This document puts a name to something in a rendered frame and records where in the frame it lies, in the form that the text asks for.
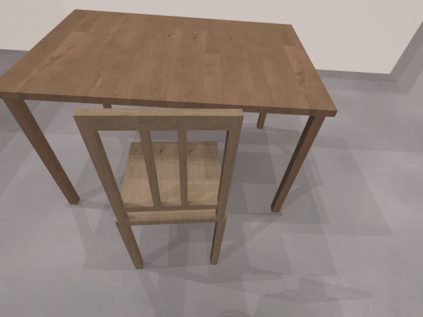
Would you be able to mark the table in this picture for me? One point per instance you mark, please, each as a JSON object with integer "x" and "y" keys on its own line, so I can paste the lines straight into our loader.
{"x": 130, "y": 59}

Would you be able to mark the chair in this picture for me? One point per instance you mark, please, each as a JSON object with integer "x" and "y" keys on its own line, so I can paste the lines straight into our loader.
{"x": 165, "y": 182}

